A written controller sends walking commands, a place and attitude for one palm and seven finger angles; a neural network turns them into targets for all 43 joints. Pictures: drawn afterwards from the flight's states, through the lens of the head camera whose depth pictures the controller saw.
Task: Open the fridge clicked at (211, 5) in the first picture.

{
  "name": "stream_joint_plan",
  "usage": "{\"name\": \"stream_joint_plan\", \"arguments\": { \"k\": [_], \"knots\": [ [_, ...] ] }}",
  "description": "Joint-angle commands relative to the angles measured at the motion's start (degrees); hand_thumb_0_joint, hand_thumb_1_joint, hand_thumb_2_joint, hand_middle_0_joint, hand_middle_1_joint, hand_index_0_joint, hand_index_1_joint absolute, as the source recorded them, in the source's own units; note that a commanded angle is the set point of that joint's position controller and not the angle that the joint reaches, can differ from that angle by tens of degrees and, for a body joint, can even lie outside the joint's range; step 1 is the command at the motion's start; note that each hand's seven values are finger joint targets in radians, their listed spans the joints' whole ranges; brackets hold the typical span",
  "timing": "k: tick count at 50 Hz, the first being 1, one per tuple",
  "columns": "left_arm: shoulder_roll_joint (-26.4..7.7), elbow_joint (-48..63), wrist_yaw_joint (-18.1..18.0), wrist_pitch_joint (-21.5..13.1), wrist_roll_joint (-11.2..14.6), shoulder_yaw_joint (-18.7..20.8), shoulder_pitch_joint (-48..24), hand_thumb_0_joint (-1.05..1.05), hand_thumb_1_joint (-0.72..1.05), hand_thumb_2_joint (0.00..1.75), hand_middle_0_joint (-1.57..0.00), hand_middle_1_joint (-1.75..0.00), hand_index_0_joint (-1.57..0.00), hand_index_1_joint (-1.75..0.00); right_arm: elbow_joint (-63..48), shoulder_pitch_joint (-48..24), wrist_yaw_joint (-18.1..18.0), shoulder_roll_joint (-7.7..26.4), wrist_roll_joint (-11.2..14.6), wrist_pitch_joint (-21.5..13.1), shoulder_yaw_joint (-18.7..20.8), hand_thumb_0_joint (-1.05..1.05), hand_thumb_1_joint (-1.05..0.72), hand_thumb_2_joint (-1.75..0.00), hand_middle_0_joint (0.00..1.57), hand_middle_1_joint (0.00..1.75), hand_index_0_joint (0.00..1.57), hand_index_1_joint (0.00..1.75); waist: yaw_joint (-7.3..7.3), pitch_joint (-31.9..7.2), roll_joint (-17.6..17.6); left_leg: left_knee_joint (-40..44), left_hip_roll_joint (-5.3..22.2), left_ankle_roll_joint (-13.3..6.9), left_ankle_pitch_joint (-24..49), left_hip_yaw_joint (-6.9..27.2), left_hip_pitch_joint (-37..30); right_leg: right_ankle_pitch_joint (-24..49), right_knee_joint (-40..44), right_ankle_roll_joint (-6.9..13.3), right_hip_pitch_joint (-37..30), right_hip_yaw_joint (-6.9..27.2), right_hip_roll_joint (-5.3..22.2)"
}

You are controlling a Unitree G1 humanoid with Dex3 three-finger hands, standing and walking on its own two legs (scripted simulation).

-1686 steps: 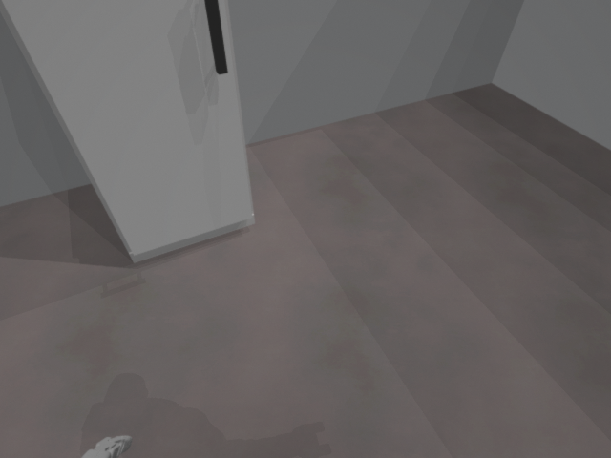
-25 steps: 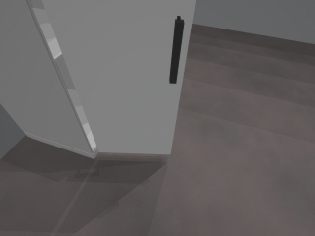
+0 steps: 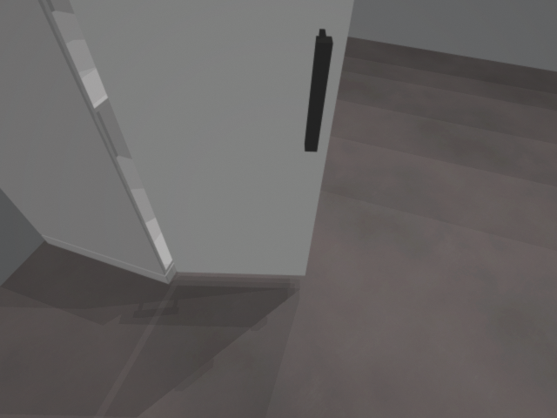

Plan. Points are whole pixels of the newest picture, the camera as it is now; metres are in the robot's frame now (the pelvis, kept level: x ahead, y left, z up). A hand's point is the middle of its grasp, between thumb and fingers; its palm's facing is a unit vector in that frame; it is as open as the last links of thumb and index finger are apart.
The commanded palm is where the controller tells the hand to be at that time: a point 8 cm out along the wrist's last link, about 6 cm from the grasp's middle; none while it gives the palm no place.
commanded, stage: look to check the result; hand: right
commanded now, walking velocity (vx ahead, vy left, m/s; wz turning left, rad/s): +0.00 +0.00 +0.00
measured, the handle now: (316, 95) +0.69 -0.03 +0.11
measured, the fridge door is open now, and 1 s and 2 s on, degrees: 72 72 72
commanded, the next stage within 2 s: stand and wait in 0.30 s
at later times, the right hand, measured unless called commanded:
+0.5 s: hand out of the picture +0.05 -0.18 -0.17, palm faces +0.00 +0.98 -0.22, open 7.4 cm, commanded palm none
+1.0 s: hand out of the picture +0.04 -0.19 -0.17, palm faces +0.00 +0.97 -0.24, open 7.4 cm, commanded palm none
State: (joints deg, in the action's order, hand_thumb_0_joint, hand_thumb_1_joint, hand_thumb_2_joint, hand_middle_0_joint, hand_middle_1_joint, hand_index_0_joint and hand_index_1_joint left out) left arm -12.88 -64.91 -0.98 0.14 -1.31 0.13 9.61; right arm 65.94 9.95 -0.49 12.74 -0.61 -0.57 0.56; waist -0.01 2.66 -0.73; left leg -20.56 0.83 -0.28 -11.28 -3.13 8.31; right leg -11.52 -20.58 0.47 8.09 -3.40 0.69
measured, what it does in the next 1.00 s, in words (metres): stands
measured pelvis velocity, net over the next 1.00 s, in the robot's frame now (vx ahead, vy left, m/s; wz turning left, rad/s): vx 0.00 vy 0.01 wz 0.00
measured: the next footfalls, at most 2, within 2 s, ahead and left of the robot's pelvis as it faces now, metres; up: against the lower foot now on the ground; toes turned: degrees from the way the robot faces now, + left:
none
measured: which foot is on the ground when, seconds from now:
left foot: down 0.00-1.00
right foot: down 0.00-1.00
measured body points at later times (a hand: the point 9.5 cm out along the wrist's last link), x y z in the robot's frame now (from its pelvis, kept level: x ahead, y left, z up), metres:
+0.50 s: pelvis +0.01 +0.01 +0.00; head +0.02 +0.01 +0.45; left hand +0.04 +0.26 -0.16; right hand +0.05 -0.23 -0.15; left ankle +0.00 +0.11 -0.75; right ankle +0.00 -0.11 -0.75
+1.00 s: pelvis +0.00 +0.01 +0.00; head +0.02 +0.02 +0.45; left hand +0.03 +0.26 -0.15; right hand +0.04 -0.24 -0.15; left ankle +0.00 +0.11 -0.75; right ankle +0.00 -0.11 -0.75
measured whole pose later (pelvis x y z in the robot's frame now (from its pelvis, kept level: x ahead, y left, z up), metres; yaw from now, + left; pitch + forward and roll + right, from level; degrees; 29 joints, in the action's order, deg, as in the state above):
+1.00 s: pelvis +0.00 +0.01 +0.00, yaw +0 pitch -2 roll +0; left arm -13.0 -65.7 -1.3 0.1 -1.3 0.3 10.9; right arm 66.0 10.3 -0.5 12.9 -0.5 -0.9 0.6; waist 0.2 2.7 -0.5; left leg -19.0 -0.4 -1.3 -10.9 -3.3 6.7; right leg -11.4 -19.5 -0.6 6.6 -3.2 1.8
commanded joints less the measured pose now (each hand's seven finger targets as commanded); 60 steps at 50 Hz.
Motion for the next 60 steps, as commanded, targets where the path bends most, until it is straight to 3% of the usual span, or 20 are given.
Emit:
{"name": "stream_joint_plan", "arguments": {
  "k": [1,6,27,43,60],
  "knots": [
    [-7.5,1.9,-0.8,-0.9,0.2,1.2,0.9,0.0,0.9,0.9,-0.2,-0.3,-0.2,-0.3,-2.2,0.2,-0.8,8.2,-0.1,-0.9,1.3,0.0,-0.9,-0.9,0.2,0.3,0.2,0.3,0.38,-3.5,0.8,3.4,6.3,-1.6,9.2,5.2,-0.9,9.2,3.0,0.7,-1.1,5.4,6.3],
    [-7.1,1.7,-0.9,-0.8,0.1,1.1,1.2,0.0,0.9,0.9,-0.2,-0.3,-0.2,-0.3,-1.9,0.6,-0.9,7.7,0.0,-0.8,1.2,0.0,-0.9,-0.9,0.2,0.3,0.2,0.3,0.35,-1.9,1.3,4.0,6.1,-1.6,7.8,5.2,0.0,8.0,3.4,0.7,-0.9,5.3,6.3],
    [-6.6,1.2,-1.1,-0.9,0.1,1.2,2.4,0.0,0.9,0.9,-0.2,-0.3,-0.2,-0.3,-2.1,1.3,-1.0,7.5,0.1,-1.1,1.4,0.0,-0.9,-0.9,0.2,0.3,0.2,0.3,0.34,-1.7,0.8,4.4,6.1,-1.9,11.4,5.6,-1.3,9.0,3.2,0.4,-1.2,4.7,6.3],
    [-7.8,1.4,-1.1,-0.8,0.0,1.4,2.1,0.0,0.9,0.9,-0.2,-0.3,-0.2,-0.3,-2.2,0.6,-0.8,8.5,0.0,-1.0,1.5,0.0,-0.9,-0.9,0.2,0.3,0.2,0.3,0.34,-0.7,0.4,5.4,5.9,-2.1,6.7,5.8,-0.5,6.4,4.0,0.5,-0.8,5.0,6.4],
    [-9.3,1.7,-0.9,-1.0,0.1,1.7,0.8,0.0,0.9,0.9,-0.2,-0.3,-0.2,-0.3,-2.4,-0.4,-0.7,10.1,0.0,-1.3,1.7,0.0,-0.9,-0.9,0.2,0.3,0.2,0.3,0.41,-1.8,1.1,5.6,6.2,-2.1,7.5,6.0,-0.9,7.2,4.1,0.6,-1.5,5.5,6.6]
  ]
}}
